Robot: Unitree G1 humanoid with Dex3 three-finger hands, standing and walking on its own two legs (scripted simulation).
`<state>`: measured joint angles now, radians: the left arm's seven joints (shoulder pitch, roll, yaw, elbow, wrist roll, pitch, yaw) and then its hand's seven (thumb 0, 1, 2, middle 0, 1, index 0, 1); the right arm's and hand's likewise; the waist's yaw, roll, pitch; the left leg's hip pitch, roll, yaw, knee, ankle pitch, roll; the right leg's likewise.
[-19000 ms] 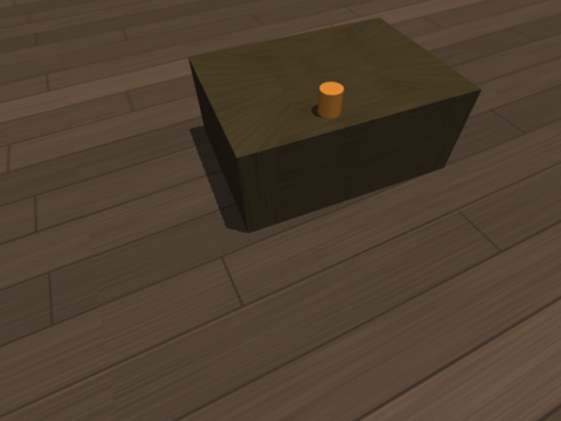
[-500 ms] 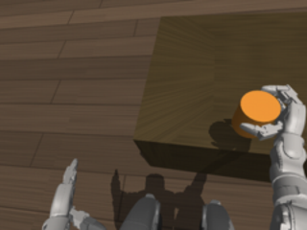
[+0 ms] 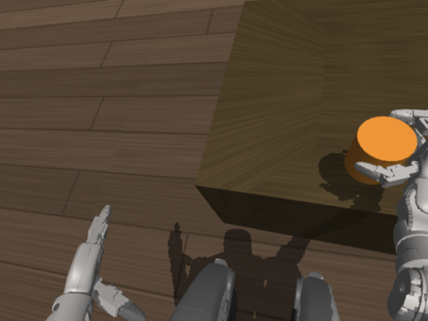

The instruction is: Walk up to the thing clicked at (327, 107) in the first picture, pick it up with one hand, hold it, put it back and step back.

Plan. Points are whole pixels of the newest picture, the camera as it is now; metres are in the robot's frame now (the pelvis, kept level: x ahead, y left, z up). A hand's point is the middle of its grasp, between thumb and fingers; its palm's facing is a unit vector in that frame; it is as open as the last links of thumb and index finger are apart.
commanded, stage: crouch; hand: right
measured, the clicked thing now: (376, 152) +0.45 -0.20 -0.05
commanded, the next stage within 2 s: lower in 0.14 s
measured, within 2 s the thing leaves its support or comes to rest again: rests again in 1.24 s
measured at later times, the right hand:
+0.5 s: hand (383, 148) +0.47 -0.22 -0.07, palm faces +0.24 +0.97 +0.02, open 12.0 cm
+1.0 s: hand (379, 155) +0.48 -0.22 -0.11, palm faces +0.24 +0.97 +0.02, open 12.0 cm
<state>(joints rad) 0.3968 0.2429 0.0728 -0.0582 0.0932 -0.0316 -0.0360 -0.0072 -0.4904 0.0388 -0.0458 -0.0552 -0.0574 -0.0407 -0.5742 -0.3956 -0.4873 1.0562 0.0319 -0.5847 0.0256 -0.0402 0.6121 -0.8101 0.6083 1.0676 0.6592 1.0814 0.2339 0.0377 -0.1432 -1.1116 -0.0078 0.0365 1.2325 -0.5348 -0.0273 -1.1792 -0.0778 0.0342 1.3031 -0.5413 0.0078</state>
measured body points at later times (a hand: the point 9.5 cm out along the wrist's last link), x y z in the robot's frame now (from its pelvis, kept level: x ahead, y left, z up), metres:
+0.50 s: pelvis -0.01 +0.01 -0.03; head +0.15 -0.05 +0.38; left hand +0.15 +0.26 +0.01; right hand +0.45 -0.27 -0.07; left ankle +0.03 +0.14 -0.62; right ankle +0.03 -0.12 -0.62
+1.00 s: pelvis -0.02 +0.00 -0.06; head +0.16 -0.07 +0.35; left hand +0.15 +0.27 +0.02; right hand +0.46 -0.27 -0.11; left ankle +0.03 +0.14 -0.62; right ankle +0.03 -0.12 -0.62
